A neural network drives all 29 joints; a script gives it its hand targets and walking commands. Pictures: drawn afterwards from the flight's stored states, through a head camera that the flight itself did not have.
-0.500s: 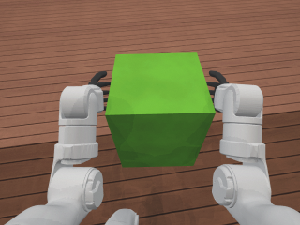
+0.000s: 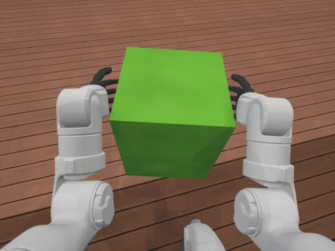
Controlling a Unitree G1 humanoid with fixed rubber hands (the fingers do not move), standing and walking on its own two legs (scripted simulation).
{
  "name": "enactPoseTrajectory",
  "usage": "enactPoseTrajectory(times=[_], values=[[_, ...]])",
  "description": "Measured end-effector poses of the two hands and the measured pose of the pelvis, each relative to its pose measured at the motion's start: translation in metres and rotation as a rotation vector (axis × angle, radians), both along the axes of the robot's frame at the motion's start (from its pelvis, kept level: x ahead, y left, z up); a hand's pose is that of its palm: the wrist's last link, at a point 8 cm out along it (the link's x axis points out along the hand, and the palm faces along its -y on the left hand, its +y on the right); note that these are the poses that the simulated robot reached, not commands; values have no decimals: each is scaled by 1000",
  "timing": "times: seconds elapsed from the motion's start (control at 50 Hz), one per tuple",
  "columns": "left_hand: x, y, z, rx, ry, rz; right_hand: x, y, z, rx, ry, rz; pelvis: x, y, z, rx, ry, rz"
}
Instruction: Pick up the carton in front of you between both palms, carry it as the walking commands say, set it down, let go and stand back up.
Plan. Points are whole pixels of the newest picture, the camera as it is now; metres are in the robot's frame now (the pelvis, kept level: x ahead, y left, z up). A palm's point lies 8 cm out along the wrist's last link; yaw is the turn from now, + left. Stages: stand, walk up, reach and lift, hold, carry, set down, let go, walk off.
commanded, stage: carry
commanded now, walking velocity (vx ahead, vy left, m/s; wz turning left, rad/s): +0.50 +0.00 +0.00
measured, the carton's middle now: (169, 119) +0.39 -0.02 +0.08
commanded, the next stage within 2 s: none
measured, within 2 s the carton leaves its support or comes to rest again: neither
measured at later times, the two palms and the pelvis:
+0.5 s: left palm (106, 18) +0.67 +0.15 +0.19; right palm (211, 17) +0.68 -0.15 +0.19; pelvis +0.30 -0.02 +0.02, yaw +0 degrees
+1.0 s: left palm out of the picture +0.97 +0.11 +0.22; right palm out of the picture +0.97 -0.18 +0.21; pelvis +0.60 -0.03 +0.03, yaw +1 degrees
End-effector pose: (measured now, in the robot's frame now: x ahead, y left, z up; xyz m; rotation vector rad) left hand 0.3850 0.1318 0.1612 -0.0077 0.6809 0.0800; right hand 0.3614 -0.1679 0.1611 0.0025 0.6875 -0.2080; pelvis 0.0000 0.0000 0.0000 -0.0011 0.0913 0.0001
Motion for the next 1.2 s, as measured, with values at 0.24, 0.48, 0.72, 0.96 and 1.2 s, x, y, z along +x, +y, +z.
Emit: enactPoseTrajectory(times=[0.24, 0.48, 0.72, 0.96, 1.2], values=[[121, -5, -6, 57, 65, 97, 165, -4, -6, 54, 64, 126, 147, -39, 5, 1, -15, 14], [265, 12, 30, 21, -39, 124, 306, 13, 30, 57, -43, 115, 286, -26, 18, 14, 2, 7], [418, -3, 12, -5, 75, -33, 413, 0, 11, 8, 73, 2, 422, 3, 35, -7, -18, -9], [561, -16, 55, 5, -62, 26, 575, -14, 53, 26, -64, 49, 573, -27, 34, 6, -10, 4], [670, -11, 22, 49, 126, 107, 716, -9, 18, 54, 124, 135, 708, -46, 56, 29, -6, 22]])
